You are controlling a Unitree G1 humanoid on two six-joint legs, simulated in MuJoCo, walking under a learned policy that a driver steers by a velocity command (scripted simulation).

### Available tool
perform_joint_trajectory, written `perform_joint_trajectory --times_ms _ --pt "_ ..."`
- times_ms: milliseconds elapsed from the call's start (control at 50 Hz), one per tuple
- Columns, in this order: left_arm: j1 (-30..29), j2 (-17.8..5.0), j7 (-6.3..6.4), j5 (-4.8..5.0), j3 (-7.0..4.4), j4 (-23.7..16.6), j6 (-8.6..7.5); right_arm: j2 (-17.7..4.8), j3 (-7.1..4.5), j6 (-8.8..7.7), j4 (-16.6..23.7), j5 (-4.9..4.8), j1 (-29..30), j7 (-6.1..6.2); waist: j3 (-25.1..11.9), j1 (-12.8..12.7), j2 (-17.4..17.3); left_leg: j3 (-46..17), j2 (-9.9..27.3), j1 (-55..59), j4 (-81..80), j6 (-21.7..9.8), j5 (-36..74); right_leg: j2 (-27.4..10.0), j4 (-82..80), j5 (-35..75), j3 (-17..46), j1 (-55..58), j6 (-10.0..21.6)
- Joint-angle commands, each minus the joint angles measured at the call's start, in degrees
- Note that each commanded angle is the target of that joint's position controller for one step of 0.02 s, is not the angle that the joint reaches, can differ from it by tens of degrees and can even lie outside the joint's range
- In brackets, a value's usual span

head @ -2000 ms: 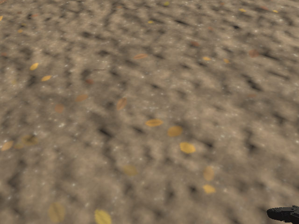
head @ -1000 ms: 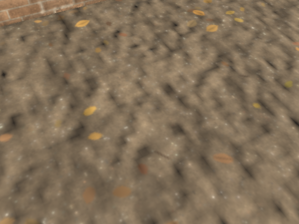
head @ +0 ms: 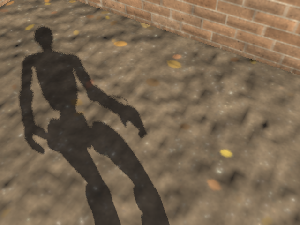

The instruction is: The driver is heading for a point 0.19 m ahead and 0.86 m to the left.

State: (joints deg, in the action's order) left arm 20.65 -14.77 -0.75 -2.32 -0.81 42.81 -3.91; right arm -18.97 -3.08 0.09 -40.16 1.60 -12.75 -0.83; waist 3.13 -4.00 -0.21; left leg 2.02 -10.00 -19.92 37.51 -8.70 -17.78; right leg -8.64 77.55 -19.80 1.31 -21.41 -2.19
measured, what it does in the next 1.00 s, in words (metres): walks ahead, turning left: right foot, then left foot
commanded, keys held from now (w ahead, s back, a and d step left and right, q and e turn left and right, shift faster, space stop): w+q+shift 0.26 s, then q+shift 0.74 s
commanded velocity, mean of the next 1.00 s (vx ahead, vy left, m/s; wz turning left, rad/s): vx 0.48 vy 0.00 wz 1.00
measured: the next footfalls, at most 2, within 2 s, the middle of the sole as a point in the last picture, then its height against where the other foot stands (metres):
right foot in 0.28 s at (197, 212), level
left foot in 0.64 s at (128, 173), level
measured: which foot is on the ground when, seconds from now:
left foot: down 0.00-0.28, up 0.30-0.62, down 0.64-1.00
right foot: up 0.00-0.26, down 0.28-0.64, up 0.66-1.00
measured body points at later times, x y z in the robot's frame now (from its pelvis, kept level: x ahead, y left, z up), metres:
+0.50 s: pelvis +0.44 +0.01 +0.02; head +0.49 +0.04 +0.47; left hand +0.36 +0.31 -0.09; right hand +0.76 -0.15 -0.05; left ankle +0.47 +0.12 -0.65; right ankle +0.47 -0.12 -0.71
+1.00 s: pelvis +0.67 +0.10 +0.02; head +0.68 +0.16 +0.47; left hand +0.60 +0.45 -0.05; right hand +1.01 +0.05 -0.05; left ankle +0.64 +0.18 -0.71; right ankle +0.87 +0.08 -0.67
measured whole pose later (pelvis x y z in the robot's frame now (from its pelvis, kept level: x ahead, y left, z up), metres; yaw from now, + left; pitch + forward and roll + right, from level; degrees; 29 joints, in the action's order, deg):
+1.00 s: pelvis +0.67 +0.10 +0.02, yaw +57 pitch +2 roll -1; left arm -2.7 -17.0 1.0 -0.4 -3.1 34.9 -1.6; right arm -18.6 -5.8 3.6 -34.0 -1.8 -9.9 2.3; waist 4.9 2.6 1.8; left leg -17.6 -12.2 -19.7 29.5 -3.9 -8.6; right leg 2.6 44.3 -15.4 11.9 -31.6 -5.9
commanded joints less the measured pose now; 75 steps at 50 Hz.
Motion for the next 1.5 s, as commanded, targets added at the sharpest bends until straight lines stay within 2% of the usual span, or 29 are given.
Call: perform_joint_trajectory --times_ms 20,120,200,240,260,280,300,320,340,380,400,420,500,600,620,640,660,680,700,740,840,1060,1080,1100,1120,1160,1240,1400,1500 --pt "-1.0 -9.2 -0.13 -1.81 -1.92 -6.7 0.5 -8.3 -2.42 -2.28 1.8 -0.81 -4.6 1.45 -1.1 1.6 0.1 -26.1 14.7 12.5 -22.2 -11.6 7.7 -1.5 -4.5 -5.3 1.3 -19.0 -1.1" --pt "-16.4 -6.4 -1.07 -0.53 -0.43 -12.7 1.42 -8.6 -2.52 -4.68 0.7 -0.65 -4.0 0.42 5.6 2.8 -2.0 -21.6 8.3 -3.5 -28.3 -8.8 15.2 1.7 -29.5 13.2 -2.6 -10.0 -2.3" --pt "-17.4 -8.0 -0.93 0.72 -0.81 -12.2 0.85 -11.2 -3.55 -5.03 -1.5 -2.02 -7.0 0.37 0.2 4.5 -1.9 -23.6 10.9 5.5 -24.8 -4.8 36.0 6.5 -42.5 23.6 -2.3 3.8 0.9" --pt "-5.9 -12.5 0.51 0.97 -2.82 -9.2 0.75 -14.4 -4.2 -4.77 -2.1 -1.52 -6.5 0.62 -8.4 -1.4 -1.2 -23.5 10.5 10.8 -7.6 -1.8 52.7 9.8 -42.4 14.1 -2.2 17.3 1.9" --pt "6.4 -14.5 1.84 1.29 -4.08 -6.6 0.9 -15.2 -4.3 -4.86 -1.8 -0.74 -3.0 0.27 -13.6 -9.2 -1.1 -22.1 9.0 5.5 7.5 -0.3 52.2 8.4 -42.2 10.5 -3.0 30.6 2.1" --pt "17.1 -18.4 3.29 -0.43 -5.37 -4.7 0.55 -7.8 -2.48 -5.51 -0.6 -0.4 -1.7 0.28 -19.0 -12.3 5.7 -18.2 4.1 -3.2 29.5 1.3 28.3 -2.6 -44.5 -5.2 8.3 42.0 3.6" --pt "11.8 -21.7 2.88 -2.46 -5.52 -6.1 0.05 -0.7 -0.43 -5.15 3.2 -3.1 -7.4 0.75 -24.8 -3.3 25.3 -11.8 -1.9 -16.1 45.4 3.0 -12.1 -20.6 -57.0 -3.1 40.0 46.9 7.3" --pt "4.0 -18.3 2.15 -1.76 -5.67 -7.7 0.35 -5.9 -0.81 -4.39 1.9 -1.67 -7.7 1.57 -21.7 -1.4 19.4 -10.0 2.9 -21.2 49.3 2.7 -7.9 -20.2 -58.4 1.9 44.0 41.5 10.9" --pt "-0.5 -12.0 1.95 -1.16 -4.13 -8.2 0.48 -7.6 -1.3 -3.37 0.6 -0.61 -4.3 1.47 -14.6 -1.0 11.0 -8.5 6.9 -21.4 48.0 3.2 -4.2 -18.0 -55.7 10.6 32.2 34.1 11.7" --pt "-1.2 -7.1 1.63 -0.8 -2.49 -5.6 0.38 -5.8 -1.41 -1.6 1.1 0.2 0.0 0.23 -6.4 0.5 4.5 -7.3 10.7 -20.6 43.0 4.4 -4.0 -13.3 -54.9 29.0 15.4 23.2 10.5" --pt "-5.6 -7.3 2.6 2.13 -3.15 -7.0 -0.82 -5.9 -2.26 -1.1 3.4 -6.43 0.1 0.51 -3.7 1.5 11.1 -8.1 14.0 -19.7 41.5 6.1 -5.3 -10.0 -57.6 32.4 8.6 21.4 9.3" --pt "-8.1 -6.6 2.97 2.81 -2.98 -6.3 -1.47 -5.4 -1.96 -0.3 4.1 -6.98 0.7 0.51 -2.4 3.0 11.3 -7.6 15.1 -19.4 36.9 6.6 -4.5 -9.3 -59.3 32.4 5.3 18.8 8.4" --pt "-17.0 -10.6 3.68 3.07 -4.7 -6.9 -1.65 -1.0 -0.68 0.42 6.5 -3.54 2.5 -1.05 0.0 6.3 7.4 -1.1 14.7 -8.4 11.0 8.7 10.1 -6.0 -63.2 38.1 -9.0 8.2 7.9" --pt "-18.0 -14.8 3.32 6.12 -6.61 -7.0 -0.47 -7.8 -4.65 1.22 3.4 -3.33 -6.1 -2.42 -8.1 11.8 4.7 4.4 7.5 10.3 1.1 3.6 17.2 -4.6 -46.1 53.2 -14.2 13.4 5.4" --pt "-19.3 -14.2 3.07 6.05 -6.5 -7.7 0.11 -10.3 -6.32 1.26 2.1 -3.51 -12.2 -1.95 -10.8 15.3 2.7 4.2 6.0 19.5 -1.2 1.4 19.1 -3.6 -35.7 49.6 -14.3 9.8 4.2" --pt "-17.7 -9.7 2.54 4.85 -5.31 -7.9 0.47 -11.8 -7.32 1.18 1.0 -4.19 -14.7 -0.92 -8.8 15.2 -5.3 -0.5 6.2 27.3 -5.0 -0.6 22.8 0.5 -22.3 16.9 -12.7 0.4 2.1" --pt "-15.9 -3.5 1.82 1.27 -3.44 -8.6 0.84 -14.4 -6.94 0.87 3.2 -4.07 -8.7 0.19 -4.4 9.3 -21.0 -15.7 12.0 25.8 -6.3 -5.2 46.6 9.7 -0.5 -20.8 -11.7 -10.2 -0.7" --pt "-5.5 -7.4 1.32 2.91 -3.4 -10.8 0.39 -17.6 -6.58 -0.9 9.4 -0.41 -3.0 -0.77 -20.9 2.9 -19.8 -49.1 27.3 35.9 -15.0 -20.7 32.4 14.9 11.4 -21.6 2.0 -20.4 -1.9" --pt "-9.7 -13.0 1.2 3.62 -4.27 -10.6 -0.31 -15.3 -6.63 -1.29 11.5 -1.4 0.5 -1.51 -21.7 5.6 -8.7 -51.7 27.5 33.6 -21.6 -18.3 13.6 12.0 8.2 -14.6 7.1 -21.3 -0.7" --pt "-15.5 -12.4 2.46 2.38 -4.45 -10.5 -0.39 -11.3 -5.43 -1.74 11.4 -3.66 4.4 -1.18 -11.5 3.5 2.0 -42.3 21.5 21.4 -20.9 -11.3 9.2 8.8 -1.5 -7.1 7.9 -19.2 -0.2" --pt "-17.4 -8.1 2.06 1.05 -3.8 -10.1 0.79 -10.2 -5.52 0.14 10.5 -3.18 4.5 2.26 -11.6 2.4 1.4 -28.5 13.9 9.5 -15.1 -7.6 40.8 10.4 -18.2 -3.4 6.1 -9.1 -2.7" --pt "-19.5 -7.9 1.29 2.38 -4.97 -10.0 0.95 -6.9 -4.63 3.14 11.7 -3.59 6.3 2.8 -9.9 3.6 -8.8 -36.8 8.2 5.5 -7.5 0.2 16.3 12.7 -51.6 11.0 7.7 5.2 -1.9" --pt "-18.1 -8.5 1.39 2.11 -5.35 -9.4 0.94 -4.9 -3.97 3.17 11.5 -3.87 4.8 2.63 -10.6 3.5 -4.9 -33.8 5.0 1.8 -1.3 2.4 2.4 8.1 -57.4 17.9 8.9 11.9 0.3" --pt "-19.1 -11.7 1.84 1.25 -5.77 -10.8 1.63 -0.9 -2.83 3.2 10.8 -3.01 -1.5 2.5 -13.6 7.2 7.6 -24.3 -1.6 -6.5 13.0 5.4 -18.3 -5.8 -55.8 28.0 20.1 21.2 6.1" --pt "-17.5 -12.4 1.72 -0.92 -5.92 -11.0 1.95 -6.5 -4.27 2.56 12.6 -3.3 -0.8 2.19 -11.1 7.3 15.9 -18.7 -1.9 -15.0 23.0 8.3 -21.1 -14.3 -59.7 27.6 33.3 16.8 14.9" --pt "-20.8 -7.7 2.65 0.43 -5.09 -12.0 2.08 -12.5 -5.97 2.71 10.5 -3.44 0.4 2.05 -6.4 6.7 9.8 -14.5 5.8 -17.4 32.4 12.1 -11.1 -10.3 -60.0 14.6 25.2 12.6 15.1" --pt "-19.5 -8.1 4.15 0.93 -4.7 -11.6 3.46 -7.0 -4.41 3.84 10.3 -3.62 1.4 2.31 -3.7 4.7 6.1 -6.7 9.5 -18.3 35.8 13.7 -2.8 -3.9 -61.1 16.7 9.6 10.4 12.7" --pt "-16.0 -12.2 2.72 1.34 -6.88 -8.9 4.34 -4.0 -3.14 3.52 12.0 -3.08 5.4 1.25 -8.3 2.0 9.3 -1.4 15.3 -10.5 15.7 13.8 -2.4 -8.6 -61.6 20.2 -1.1 16.2 14.2" --pt "-15.3 -12.1 1.43 4.3 -6.98 -6.6 3.84 -3.9 -3.81 4.38 9.8 -2.82 0.8 0.38 -9.3 5.4 8.8 2.3 11.1 5.4 -7.3 8.5 3.3 -9.1 -53.4 22.7 -5.6 13.1 10.1"
Keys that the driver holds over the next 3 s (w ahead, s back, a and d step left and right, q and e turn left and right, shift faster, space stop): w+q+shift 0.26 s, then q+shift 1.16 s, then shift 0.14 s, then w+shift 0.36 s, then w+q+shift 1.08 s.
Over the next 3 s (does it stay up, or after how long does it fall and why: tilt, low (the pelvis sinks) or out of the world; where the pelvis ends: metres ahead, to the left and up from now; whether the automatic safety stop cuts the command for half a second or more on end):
stays up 0.45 1.04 0.00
